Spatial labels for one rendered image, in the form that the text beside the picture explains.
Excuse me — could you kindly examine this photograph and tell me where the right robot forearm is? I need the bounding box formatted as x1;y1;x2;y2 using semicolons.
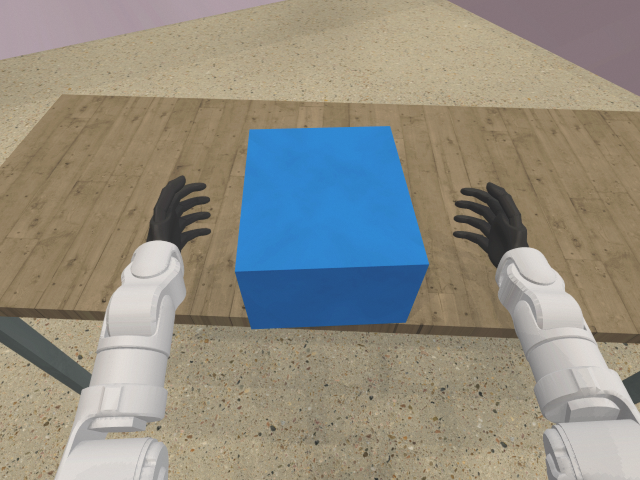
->
495;247;640;425

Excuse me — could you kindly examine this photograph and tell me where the robot right upper arm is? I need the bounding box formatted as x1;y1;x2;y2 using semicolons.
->
543;419;640;480

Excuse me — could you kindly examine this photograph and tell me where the table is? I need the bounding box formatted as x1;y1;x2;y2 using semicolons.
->
0;94;640;405

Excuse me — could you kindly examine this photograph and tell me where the robot left upper arm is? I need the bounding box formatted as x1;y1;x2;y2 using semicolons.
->
58;437;169;480

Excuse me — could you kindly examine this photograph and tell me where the left robot forearm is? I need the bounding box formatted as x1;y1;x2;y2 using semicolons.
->
54;240;186;480

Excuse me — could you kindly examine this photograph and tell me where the right robot hand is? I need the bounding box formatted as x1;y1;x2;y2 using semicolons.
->
453;182;529;268

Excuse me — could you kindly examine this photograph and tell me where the carton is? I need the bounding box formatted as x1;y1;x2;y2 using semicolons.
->
235;126;429;329

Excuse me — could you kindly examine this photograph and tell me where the left robot hand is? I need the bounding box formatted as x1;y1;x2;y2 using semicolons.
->
146;175;211;253

